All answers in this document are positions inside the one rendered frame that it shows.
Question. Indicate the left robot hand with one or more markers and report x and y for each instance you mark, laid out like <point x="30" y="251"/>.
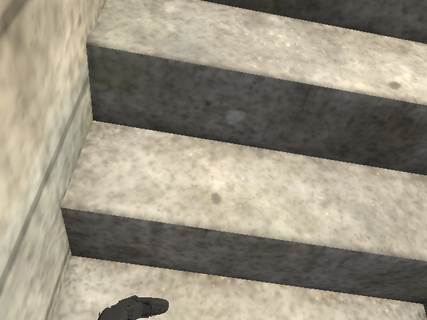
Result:
<point x="135" y="307"/>

